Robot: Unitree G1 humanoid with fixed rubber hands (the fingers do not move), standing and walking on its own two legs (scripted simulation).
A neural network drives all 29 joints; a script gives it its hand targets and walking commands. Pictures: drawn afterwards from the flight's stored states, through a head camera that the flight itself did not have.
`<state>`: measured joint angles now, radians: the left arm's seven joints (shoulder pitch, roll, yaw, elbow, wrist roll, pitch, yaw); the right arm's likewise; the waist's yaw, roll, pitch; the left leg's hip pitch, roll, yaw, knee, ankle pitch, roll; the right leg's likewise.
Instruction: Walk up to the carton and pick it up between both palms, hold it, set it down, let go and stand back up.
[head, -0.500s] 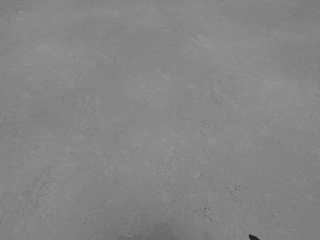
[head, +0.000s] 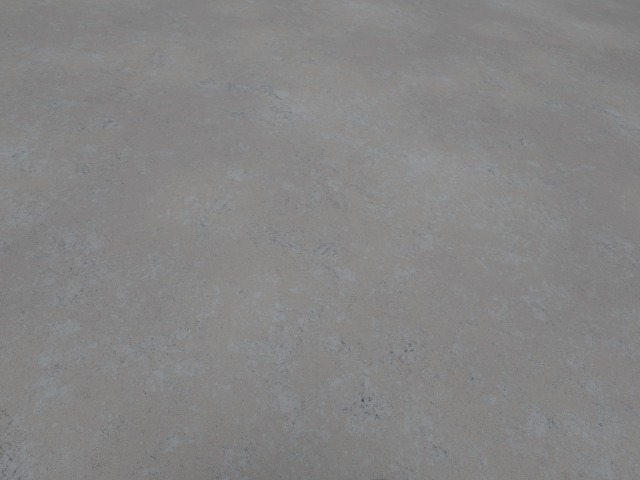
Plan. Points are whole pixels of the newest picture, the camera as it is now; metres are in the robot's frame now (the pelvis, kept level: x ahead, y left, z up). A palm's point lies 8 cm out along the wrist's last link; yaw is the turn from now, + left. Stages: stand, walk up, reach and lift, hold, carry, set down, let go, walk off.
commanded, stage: walk up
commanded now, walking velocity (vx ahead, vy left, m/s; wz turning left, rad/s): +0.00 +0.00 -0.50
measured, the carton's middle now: out of the picture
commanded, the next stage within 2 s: none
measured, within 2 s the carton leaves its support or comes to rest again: neither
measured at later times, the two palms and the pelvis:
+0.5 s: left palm out of the picture +0.10 +0.17 -0.10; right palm out of the picture -0.01 -0.36 -0.15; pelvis -0.03 -0.08 +0.00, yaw -14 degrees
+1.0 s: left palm out of the picture +0.15 +0.20 -0.15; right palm out of the picture -0.05 -0.30 -0.11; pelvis -0.01 -0.02 +0.00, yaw -28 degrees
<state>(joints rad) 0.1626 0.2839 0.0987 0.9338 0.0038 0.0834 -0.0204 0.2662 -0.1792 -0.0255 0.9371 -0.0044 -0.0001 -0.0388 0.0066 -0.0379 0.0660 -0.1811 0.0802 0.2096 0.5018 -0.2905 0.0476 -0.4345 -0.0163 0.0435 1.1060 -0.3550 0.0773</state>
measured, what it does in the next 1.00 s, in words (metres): steps on the spot, turning right: right foot, then left foot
